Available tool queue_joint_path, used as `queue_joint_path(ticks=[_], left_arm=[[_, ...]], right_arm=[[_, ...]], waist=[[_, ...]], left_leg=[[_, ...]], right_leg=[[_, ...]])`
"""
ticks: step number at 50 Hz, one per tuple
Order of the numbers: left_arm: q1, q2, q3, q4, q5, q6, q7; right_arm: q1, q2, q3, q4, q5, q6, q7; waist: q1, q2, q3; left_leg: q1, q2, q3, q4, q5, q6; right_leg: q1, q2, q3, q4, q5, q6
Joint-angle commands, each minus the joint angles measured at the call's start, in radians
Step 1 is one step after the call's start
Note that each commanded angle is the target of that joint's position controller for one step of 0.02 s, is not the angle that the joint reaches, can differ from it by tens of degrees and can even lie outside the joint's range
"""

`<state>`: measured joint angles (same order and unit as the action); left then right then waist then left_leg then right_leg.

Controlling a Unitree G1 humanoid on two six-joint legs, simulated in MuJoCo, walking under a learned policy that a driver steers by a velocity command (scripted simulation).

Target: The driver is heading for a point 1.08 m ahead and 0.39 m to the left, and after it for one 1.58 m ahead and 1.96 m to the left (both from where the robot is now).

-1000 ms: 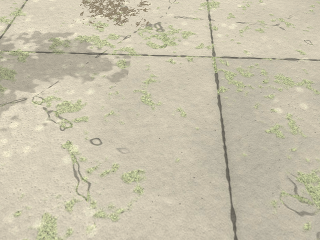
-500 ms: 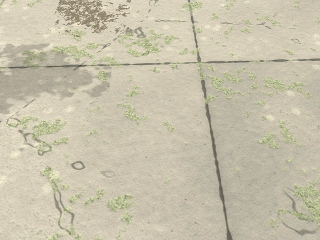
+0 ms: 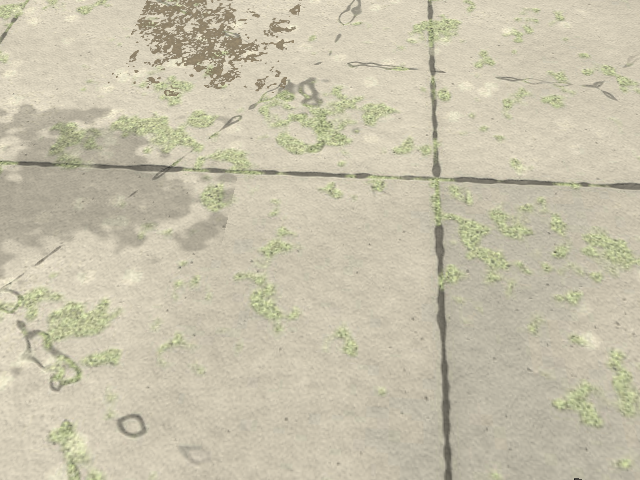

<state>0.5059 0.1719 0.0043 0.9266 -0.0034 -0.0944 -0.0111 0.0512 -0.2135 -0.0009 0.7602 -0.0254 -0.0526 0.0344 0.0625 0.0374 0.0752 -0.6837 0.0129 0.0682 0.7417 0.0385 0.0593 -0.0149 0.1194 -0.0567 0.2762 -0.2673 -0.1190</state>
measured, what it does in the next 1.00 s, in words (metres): walks ahead, turning left: left foot, then right foot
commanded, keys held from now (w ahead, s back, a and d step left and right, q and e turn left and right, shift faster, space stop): shift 0.10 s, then q+shift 0.56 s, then w+q+shift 0.34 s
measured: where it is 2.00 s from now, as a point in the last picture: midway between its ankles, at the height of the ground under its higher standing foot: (79, 343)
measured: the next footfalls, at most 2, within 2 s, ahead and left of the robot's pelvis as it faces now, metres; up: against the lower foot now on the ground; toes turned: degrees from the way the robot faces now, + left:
left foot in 0.12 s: +0.26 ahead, +0.04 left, +0.00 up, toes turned +1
right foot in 0.62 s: +0.25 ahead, -0.14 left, +0.00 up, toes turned +31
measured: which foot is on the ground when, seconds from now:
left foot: up 0.00-0.10, down 0.12-0.64, up 0.66-1.00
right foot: down 0.00-0.14, up 0.16-0.60, down 0.62-1.00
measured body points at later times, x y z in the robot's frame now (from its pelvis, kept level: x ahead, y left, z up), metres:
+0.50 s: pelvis +0.14 -0.03 -0.01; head +0.17 -0.01 +0.44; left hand +0.26 +0.25 -0.12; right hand +0.24 -0.31 -0.13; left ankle +0.22 +0.03 -0.74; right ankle +0.22 -0.19 -0.70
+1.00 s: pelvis +0.21 -0.03 +0.00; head +0.23 -0.04 +0.45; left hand +0.04 +0.21 -0.10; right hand +0.52 -0.12 -0.10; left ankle +0.14 +0.13 -0.64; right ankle +0.21 -0.16 -0.74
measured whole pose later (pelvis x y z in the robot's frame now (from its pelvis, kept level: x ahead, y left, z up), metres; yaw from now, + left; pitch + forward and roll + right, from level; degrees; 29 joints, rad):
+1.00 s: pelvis +0.21 -0.03 +0.00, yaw +43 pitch +2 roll +0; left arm 0.39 0.30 0.05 0.78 0.03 -0.07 0.01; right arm 0.17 -0.34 -0.10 0.73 -0.04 0.06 0.11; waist 0.05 0.04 -0.04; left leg -0.69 0.06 -0.05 1.15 -0.14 -0.02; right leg -0.01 -0.04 -0.20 0.27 -0.28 0.00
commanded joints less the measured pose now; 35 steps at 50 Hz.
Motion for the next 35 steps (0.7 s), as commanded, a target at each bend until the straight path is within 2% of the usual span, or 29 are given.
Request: queue_joint_path(ticks=[1,3,4,5,6,7,8,9,10,11,12,13,15,17,20,23,27,29,30,31,32,33,34,35], left_arm=[[0.031,0.132,0.020,-0.021,0.001,-0.005,0.021],[0.023,0.145,0.023,-0.008,0.011,0.002,0.036],[0.008,0.154,0.027,-0.004,0.013,0.006,0.044],[-0.018,0.169,0.032,-0.003,0.008,0.011,0.047],[-0.070,0.190,0.039,-0.020,0.001,0.012,0.047],[-0.012,0.145,0.035,-0.051,-0.011,0.014,0.053],[0.104,0.108,0.032,-0.043,-0.019,0.030,0.051],[0.043,0.161,0.039,-0.048,0.027,0.044,0.048],[-0.057,0.170,0.045,-0.076,0.042,0.050,0.043],[-0.119,0.170,0.049,-0.095,0.047,0.058,0.040],[-0.153,0.164,0.050,-0.115,0.049,0.077,0.040],[-0.151,0.143,0.045,-0.118,0.048,0.098,0.042],[-0.161,0.117,0.039,-0.132,0.042,0.121,0.047],[-0.213,0.125,0.039,-0.157,0.037,0.133,0.051],[-0.314,0.158,0.043,-0.194,0.032,0.145,0.055],[-0.376,0.173,0.042,-0.218,0.025,0.138,0.060],[-0.388,0.177,0.035,-0.231,0.005,0.111,0.067],[-0.324,0.182,0.035,-0.221,-0.007,0.098,0.073],[-0.266,0.192,0.039,-0.210,-0.005,0.090,0.080],[-0.223,0.236,0.052,-0.205,0.003,0.083,0.092],[-0.254,0.337,0.075,-0.236,0.010,0.084,0.100],[-0.402,0.359,0.074,-0.277,0.035,0.089,0.092],[-0.396,0.281,0.061,-0.276,0.042,0.092,0.083],[-0.407,0.240,0.051,-0.276,0.038,0.089,0.076]], right_arm=[[0.001,-0.026,0.008,-0.015,0.004,-0.008,-0.006],[0.080,-0.064,0.000,0.024,-0.004,-0.017,-0.017],[0.168,-0.088,-0.008,0.060,-0.006,-0.024,-0.023],[0.267,-0.105,-0.015,0.098,-0.009,-0.038,-0.029],[0.378,-0.123,-0.022,0.140,-0.015,-0.051,-0.035],[0.434,-0.204,-0.046,0.149,-0.017,-0.046,-0.037],[0.403,-0.191,-0.048,0.134,0.016,-0.029,-0.035],[0.305,-0.177,-0.057,0.096,0.047,-0.015,-0.031],[0.213,-0.155,-0.057,0.068,0.045,0.000,-0.037],[0.179,-0.131,-0.055,0.062,0.038,0.012,-0.040],[0.183,-0.124,-0.056,0.065,0.033,0.020,-0.044],[0.191,-0.127,-0.059,0.070,0.022,0.029,-0.042],[0.191,-0.158,-0.074,0.061,0.007,0.037,-0.035],[0.195,-0.189,-0.089,0.047,0.004,0.046,-0.033],[0.214,-0.213,-0.108,0.029,0.008,0.066,-0.034],[0.233,-0.228,-0.125,0.019,0.010,0.080,-0.033],[0.224,-0.233,-0.139,0.004,0.003,0.091,-0.027],[0.184,-0.230,-0.143,-0.011,0.004,0.095,-0.020],[0.156,-0.223,-0.142,-0.021,0.012,0.094,-0.018],[0.155,-0.195,-0.134,-0.031,0.023,0.089,-0.019],[0.210,-0.129,-0.121,-0.042,0.041,0.087,-0.026],[0.205,-0.178,-0.135,-0.040,0.015,0.080,-0.035],[0.172,-0.267,-0.153,-0.036,-0.014,0.081,-0.028],[0.189,-0.251,-0.153,-0.034,-0.023,0.085,-0.012]], waist=[[-0.031,-0.097,-0.059],[-0.064,-0.121,-0.083],[-0.099,-0.134,-0.101],[-0.149,-0.126,-0.118],[-0.204,-0.089,-0.163],[-0.178,0.107,-0.274],[-0.098,0.149,-0.432],[-0.086,0.003,-0.371],[-0.074,-0.021,-0.241],[-0.051,-0.071,-0.151],[-0.039,-0.080,-0.112],[-0.026,-0.065,-0.103],[-0.018,-0.034,-0.122],[-0.028,0.003,-0.131],[-0.065,0.055,-0.128],[-0.094,0.084,-0.121],[-0.105,0.111,-0.118],[-0.076,0.133,-0.115],[-0.042,0.139,-0.110],[-0.027,0.100,-0.114],[-0.066,-0.130,-0.162],[-0.087,-0.249,-0.084],[-0.090,-0.153,-0.086],[-0.109,-0.151,-0.100]], left_leg=[[0.225,-0.072,0.061,-0.148,0.121,0.017],[0.308,-0.099,0.046,-0.170,0.056,0.040],[0.369,-0.103,0.027,-0.195,0.026,0.051],[0.450,-0.083,0.003,-0.291,0.081,0.066],[0.590,-0.026,-0.046,-0.343,0.288,0.091],[0.836,0.228,-0.282,-0.170,0.917,0.223],[0.988,0.394,-0.577,-0.206,1.145,0.401],[0.859,0.341,-0.558,-0.297,0.898,0.400],[0.726,0.290,-0.516,-0.362,0.624,0.373],[0.604,0.242,-0.479,-0.415,0.460,0.330],[0.513,0.196,-0.449,-0.446,0.351,0.291],[0.443,0.161,-0.429,-0.465,0.260,0.260],[0.371,0.107,-0.414,-0.470,0.141,0.222],[0.338,0.074,-0.439,-0.483,-0.046,0.190],[0.348,0.049,-0.527,-0.523,-0.363,0.144],[0.403,0.043,-0.605,-0.533,-0.470,0.122],[0.435,0.032,-0.667,-0.509,-0.429,0.102],[0.377,0.013,-0.685,-0.509,-0.412,0.068],[0.318,-0.019,-0.677,-0.508,-0.461,0.025],[0.232,-0.087,-0.619,-0.461,-0.559,-0.043],[0.144,-0.198,-0.440,-0.183,-0.638,-0.092],[0.011,-0.234,-0.227,0.097,-0.609,-0.105],[0.037,-0.121,-0.206,0.226,-0.483,-0.103],[0.050,-0.117,-0.198,0.303,-0.406,-0.086]], right_leg=[[-0.021,-0.212,0.050,0.022,0.985,0.063],[0.019,-0.239,0.071,0.121,1.088,0.073],[0.037,-0.250,0.084,0.202,1.123,0.081],[0.040,-0.244,0.081,0.329,1.081,0.087],[-0.029,-0.203,0.044,0.518,0.898,0.093],[-0.258,-0.078,-0.026,0.888,0.164,0.121],[-0.448,0.015,0.055,1.123,-0.353,0.141],[-0.486,-0.040,0.116,1.139,-0.251,0.129],[-0.532,-0.060,0.119,1.113,-0.209,0.126],[-0.541,-0.091,0.125,1.044,-0.188,0.128],[-0.518,-0.108,0.128,0.976,-0.175,0.135],[-0.475,-0.106,0.119,0.924,-0.166,0.142],[-0.432,-0.092,0.107,0.850,-0.147,0.152],[-0.435,-0.088,0.109,0.768,-0.128,0.160],[-0.465,-0.081,0.129,0.679,-0.091,0.169],[-0.482,-0.066,0.153,0.596,-0.091,0.167],[-0.404,-0.026,0.167,0.439,-0.118,0.132],[-0.265,-0.003,0.159,0.284,-0.121,0.103],[-0.153,-0.006,0.151,0.144,-0.070,0.091],[-0.025,-0.084,0.190,-0.006,-0.052,0.071],[0.035,-0.353,0.465,-0.118,-0.253,0.005],[-0.087,-0.519,0.629,-0.164,-0.191,-0.078],[-0.135,-0.480,0.515,-0.150,-0.193,-0.083],[-0.147,-0.410,0.430,-0.129,-0.226,-0.041]])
